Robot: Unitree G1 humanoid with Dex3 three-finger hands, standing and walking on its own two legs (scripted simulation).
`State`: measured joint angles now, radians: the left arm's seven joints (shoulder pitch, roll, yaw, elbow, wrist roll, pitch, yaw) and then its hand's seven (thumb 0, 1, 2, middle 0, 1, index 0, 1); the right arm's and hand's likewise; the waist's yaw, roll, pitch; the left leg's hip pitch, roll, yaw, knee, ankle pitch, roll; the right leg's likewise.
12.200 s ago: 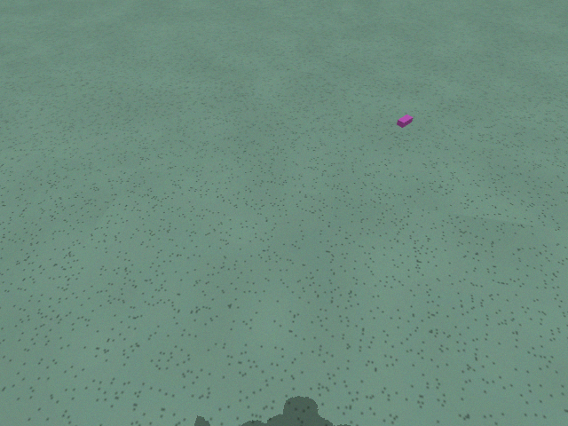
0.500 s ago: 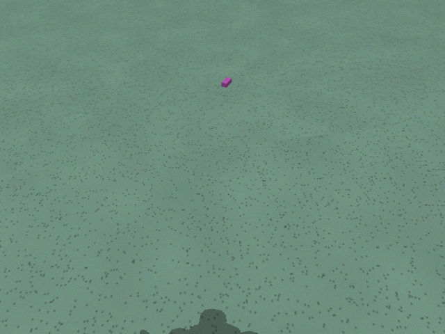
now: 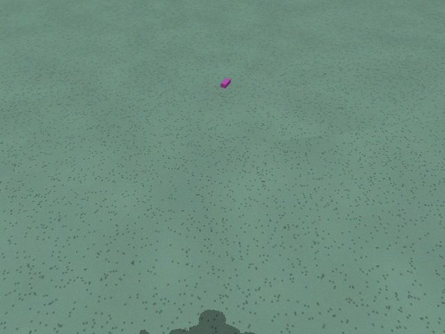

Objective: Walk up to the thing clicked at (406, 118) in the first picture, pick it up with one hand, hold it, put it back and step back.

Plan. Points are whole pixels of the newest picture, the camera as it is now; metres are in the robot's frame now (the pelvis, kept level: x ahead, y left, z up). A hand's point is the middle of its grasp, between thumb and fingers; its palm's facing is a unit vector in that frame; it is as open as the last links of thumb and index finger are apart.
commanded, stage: stand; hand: left
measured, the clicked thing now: (225, 83) +1.99 +0.09 -0.77
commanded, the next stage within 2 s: walk up in 0.34 s
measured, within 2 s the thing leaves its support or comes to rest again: neither
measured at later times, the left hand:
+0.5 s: hand out of the picture +0.09 +0.30 -0.14, palm faces +0.20 -0.93 -0.32, open 7.4 cm
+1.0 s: hand (68, 305) +0.19 +0.36 -0.16, palm faces +0.39 -0.88 -0.26, open 7.4 cm
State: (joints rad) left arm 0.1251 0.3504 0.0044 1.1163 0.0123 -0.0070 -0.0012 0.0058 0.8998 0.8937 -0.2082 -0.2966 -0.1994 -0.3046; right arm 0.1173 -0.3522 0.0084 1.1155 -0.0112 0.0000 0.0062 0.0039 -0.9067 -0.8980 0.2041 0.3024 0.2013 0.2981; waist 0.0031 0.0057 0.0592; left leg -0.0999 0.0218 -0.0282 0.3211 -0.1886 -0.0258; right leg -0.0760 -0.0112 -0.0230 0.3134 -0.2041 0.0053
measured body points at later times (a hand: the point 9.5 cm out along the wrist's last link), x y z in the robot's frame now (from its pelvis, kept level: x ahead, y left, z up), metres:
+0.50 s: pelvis +0.02 +0.01 -0.01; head +0.02 +0.03 +0.44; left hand +0.07 +0.35 -0.12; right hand +0.11 -0.31 -0.12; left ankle +0.02 +0.13 -0.71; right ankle -0.02 -0.12 -0.75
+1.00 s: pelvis +0.22 +0.05 -0.01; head +0.19 +0.10 +0.44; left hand +0.17 +0.40 -0.14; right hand +0.40 -0.24 -0.08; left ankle +0.13 +0.17 -0.75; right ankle +0.40 -0.08 -0.68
